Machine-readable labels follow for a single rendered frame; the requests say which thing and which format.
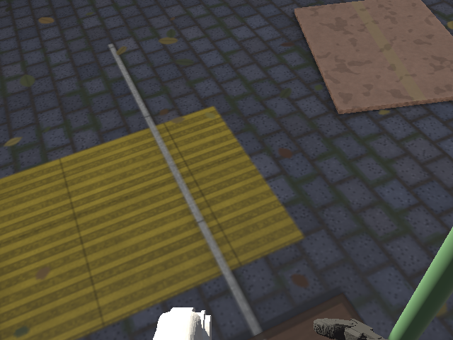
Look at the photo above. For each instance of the robot left thigh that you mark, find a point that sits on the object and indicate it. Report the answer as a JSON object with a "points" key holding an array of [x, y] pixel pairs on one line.
{"points": [[183, 323]]}

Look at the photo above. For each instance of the robot right hand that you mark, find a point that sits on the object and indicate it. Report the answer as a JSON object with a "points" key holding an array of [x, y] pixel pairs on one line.
{"points": [[340, 329]]}

